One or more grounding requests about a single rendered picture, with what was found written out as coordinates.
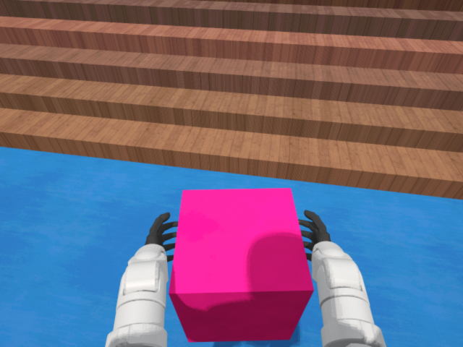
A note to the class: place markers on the right robot forearm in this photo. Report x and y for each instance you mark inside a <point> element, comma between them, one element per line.
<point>347,318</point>

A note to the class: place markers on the carton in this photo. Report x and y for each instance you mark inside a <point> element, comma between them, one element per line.
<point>239,271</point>

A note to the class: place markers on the left robot hand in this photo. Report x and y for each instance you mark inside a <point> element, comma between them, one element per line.
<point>155,236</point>

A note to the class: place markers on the left robot forearm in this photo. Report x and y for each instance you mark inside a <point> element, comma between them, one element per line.
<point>141,303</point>

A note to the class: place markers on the right robot hand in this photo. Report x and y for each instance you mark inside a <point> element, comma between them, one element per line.
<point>317,227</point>

